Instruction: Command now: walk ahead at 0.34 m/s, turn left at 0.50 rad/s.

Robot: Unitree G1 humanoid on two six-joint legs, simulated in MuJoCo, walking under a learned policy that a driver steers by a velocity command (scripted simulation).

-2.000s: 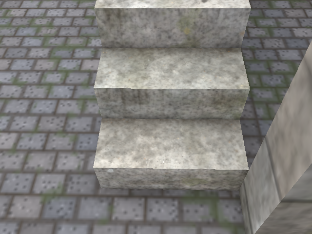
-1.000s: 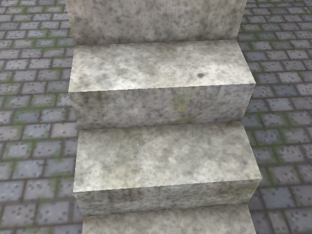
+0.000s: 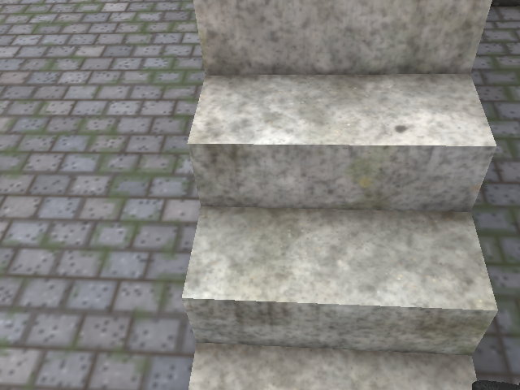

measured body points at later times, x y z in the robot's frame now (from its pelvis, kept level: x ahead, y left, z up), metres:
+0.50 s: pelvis +0.05 +0.05 +0.01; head +0.05 +0.06 +0.46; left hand +0.15 +0.30 -0.12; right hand +0.28 -0.15 -0.06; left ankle +0.04 +0.18 -0.73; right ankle -0.01 -0.09 -0.73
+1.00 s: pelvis +0.01 +0.02 -0.01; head +0.03 -0.02 +0.44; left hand +0.20 +0.25 -0.10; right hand +0.11 -0.29 -0.13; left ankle +0.01 +0.18 -0.64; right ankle +0.00 -0.06 -0.73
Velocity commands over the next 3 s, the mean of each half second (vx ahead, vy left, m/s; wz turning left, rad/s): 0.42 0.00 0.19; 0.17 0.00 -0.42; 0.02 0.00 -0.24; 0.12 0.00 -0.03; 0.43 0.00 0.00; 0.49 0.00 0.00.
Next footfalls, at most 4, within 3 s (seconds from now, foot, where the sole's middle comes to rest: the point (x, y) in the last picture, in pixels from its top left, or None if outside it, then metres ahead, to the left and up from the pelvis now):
0.30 left None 0.08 0.18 -0.77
1.38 left None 0.05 0.16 -0.77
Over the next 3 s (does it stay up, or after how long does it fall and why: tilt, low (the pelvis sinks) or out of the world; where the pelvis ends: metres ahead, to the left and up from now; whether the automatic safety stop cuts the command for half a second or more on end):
stays up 0.05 0.08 0.02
